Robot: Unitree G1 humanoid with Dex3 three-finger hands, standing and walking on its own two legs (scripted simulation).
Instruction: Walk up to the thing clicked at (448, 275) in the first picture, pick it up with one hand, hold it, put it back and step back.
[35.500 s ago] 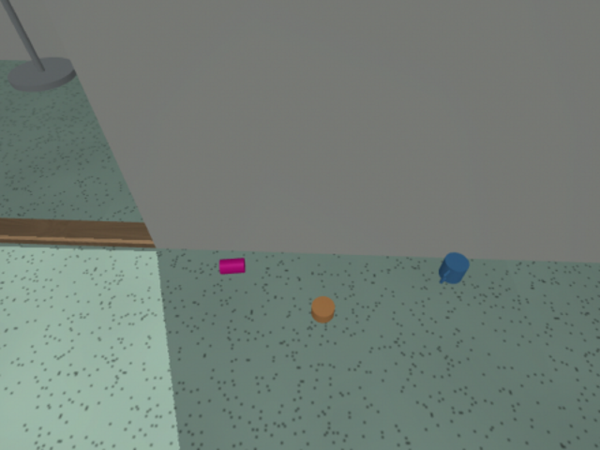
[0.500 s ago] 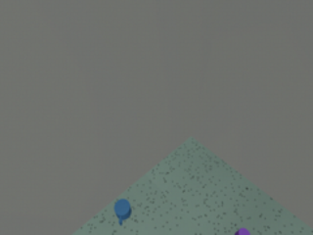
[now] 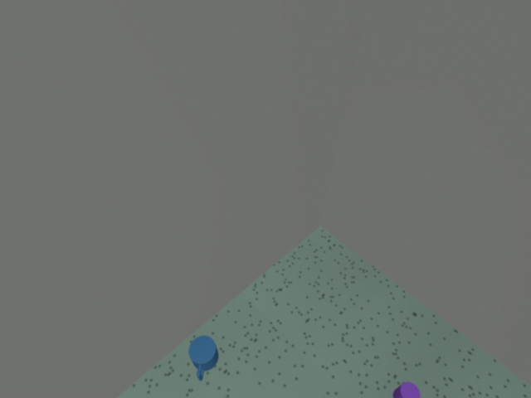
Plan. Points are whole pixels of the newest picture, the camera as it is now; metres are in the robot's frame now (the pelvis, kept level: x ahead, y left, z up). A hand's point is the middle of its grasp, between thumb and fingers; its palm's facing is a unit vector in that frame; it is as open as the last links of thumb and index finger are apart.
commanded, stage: stand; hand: left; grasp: from above
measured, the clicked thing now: (203, 358) +0.39 +0.23 -0.74
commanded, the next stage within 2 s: step back in 1.08 s
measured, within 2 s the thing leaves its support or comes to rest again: neither
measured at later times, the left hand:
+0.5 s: hand out of the picture +0.09 +0.24 -0.16, palm faces +0.01 -0.94 -0.34, open 7.4 cm
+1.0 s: hand out of the picture +0.08 +0.24 -0.16, palm faces +0.00 -0.94 -0.34, open 7.4 cm
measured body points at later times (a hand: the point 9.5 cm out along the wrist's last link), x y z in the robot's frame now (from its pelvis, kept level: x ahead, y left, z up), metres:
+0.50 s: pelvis +0.01 +0.00 +0.00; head +0.01 -0.01 +0.45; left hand +0.09 +0.29 -0.13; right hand +0.08 -0.30 -0.14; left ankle +0.01 +0.11 -0.75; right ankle +0.00 -0.12 -0.75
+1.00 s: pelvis +0.01 -0.01 +0.00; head +0.01 -0.01 +0.45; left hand +0.08 +0.29 -0.13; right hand +0.08 -0.30 -0.14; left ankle +0.01 +0.11 -0.75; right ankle +0.00 -0.12 -0.75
